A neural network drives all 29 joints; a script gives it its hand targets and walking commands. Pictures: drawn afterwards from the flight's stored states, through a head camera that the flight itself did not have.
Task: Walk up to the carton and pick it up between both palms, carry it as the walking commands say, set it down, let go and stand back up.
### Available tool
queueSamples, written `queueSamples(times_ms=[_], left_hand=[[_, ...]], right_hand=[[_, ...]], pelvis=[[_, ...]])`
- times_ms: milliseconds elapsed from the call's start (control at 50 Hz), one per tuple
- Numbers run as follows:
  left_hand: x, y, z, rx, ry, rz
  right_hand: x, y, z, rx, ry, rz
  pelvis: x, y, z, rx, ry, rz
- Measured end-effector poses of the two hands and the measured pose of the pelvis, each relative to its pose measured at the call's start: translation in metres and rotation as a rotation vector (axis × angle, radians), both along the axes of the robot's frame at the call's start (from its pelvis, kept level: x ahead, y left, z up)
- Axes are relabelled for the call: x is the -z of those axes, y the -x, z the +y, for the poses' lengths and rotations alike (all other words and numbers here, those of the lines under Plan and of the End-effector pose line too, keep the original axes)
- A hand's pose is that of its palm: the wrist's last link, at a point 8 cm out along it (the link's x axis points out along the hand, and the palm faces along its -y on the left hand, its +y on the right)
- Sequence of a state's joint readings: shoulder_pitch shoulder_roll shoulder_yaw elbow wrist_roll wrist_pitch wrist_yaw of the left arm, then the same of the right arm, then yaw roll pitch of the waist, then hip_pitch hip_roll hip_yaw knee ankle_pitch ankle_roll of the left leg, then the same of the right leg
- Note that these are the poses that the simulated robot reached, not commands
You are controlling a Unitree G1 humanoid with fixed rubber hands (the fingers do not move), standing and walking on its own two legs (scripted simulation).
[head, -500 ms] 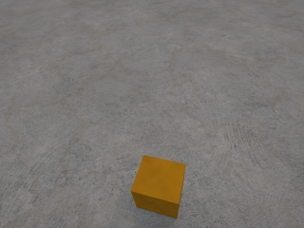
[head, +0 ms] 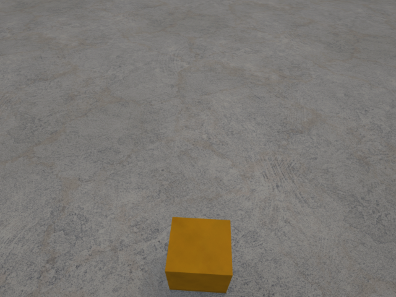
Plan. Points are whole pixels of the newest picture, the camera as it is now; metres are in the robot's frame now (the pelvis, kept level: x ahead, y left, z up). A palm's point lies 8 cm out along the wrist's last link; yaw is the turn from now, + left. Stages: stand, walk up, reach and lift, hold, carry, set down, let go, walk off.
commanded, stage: walk up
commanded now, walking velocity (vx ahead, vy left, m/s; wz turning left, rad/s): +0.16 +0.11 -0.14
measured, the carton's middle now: (199, 255) +0.46 +0.01 -0.65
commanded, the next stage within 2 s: stand in 0.76 s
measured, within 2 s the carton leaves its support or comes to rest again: neither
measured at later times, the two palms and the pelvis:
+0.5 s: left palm out of the picture +0.10 +0.25 -0.16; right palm out of the picture +0.06 -0.23 -0.15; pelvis +0.04 +0.01 -0.02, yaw -1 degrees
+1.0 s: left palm out of the picture +0.08 +0.21 -0.15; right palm out of the picture +0.04 -0.24 -0.15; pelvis +0.05 -0.02 +0.00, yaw -1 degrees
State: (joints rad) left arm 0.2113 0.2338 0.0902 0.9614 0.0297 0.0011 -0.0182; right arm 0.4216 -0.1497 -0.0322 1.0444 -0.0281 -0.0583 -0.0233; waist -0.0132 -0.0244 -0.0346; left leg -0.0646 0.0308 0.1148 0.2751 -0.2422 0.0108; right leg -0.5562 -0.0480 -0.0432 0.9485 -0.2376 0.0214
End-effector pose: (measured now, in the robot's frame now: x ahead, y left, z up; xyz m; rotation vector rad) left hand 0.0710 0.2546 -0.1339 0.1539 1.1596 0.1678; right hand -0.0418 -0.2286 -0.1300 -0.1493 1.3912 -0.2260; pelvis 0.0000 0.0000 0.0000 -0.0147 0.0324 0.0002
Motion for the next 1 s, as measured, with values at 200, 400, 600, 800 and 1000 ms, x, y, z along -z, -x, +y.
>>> queueSamples(times_ms=[200,400,600,800,1000], left_hand=[[0.011,-0.108,-0.048,0.107,0.026,-0.091],[0.020,-0.055,-0.030,0.040,0.016,0.075],[0.017,-0.017,-0.003,-0.016,-0.051,0.166],[0.011,0.002,-0.044,0.002,-0.020,0.167],[0.014,-0.004,-0.049,-0.006,0.021,0.153]], right_hand=[[0.023,0.012,0.012,0.103,-0.049,0.141],[0.025,-0.077,0.010,0.001,-0.022,0.002],[0.018,-0.116,-0.023,-0.045,0.053,-0.094],[0.022,-0.115,-0.036,-0.008,0.002,-0.084],[0.018,-0.078,-0.013,0.011,-0.034,-0.006]], pelvis=[[0.019,-0.040,-0.006,0.009,-0.012,-0.011],[0.014,-0.051,0.003,0.009,0.007,-0.050],[0.014,-0.043,-0.003,0.017,-0.002,-0.041],[0.008,-0.045,-0.018,0.019,-0.011,-0.052],[0.004,-0.046,-0.017,0.026,-0.010,-0.057]])
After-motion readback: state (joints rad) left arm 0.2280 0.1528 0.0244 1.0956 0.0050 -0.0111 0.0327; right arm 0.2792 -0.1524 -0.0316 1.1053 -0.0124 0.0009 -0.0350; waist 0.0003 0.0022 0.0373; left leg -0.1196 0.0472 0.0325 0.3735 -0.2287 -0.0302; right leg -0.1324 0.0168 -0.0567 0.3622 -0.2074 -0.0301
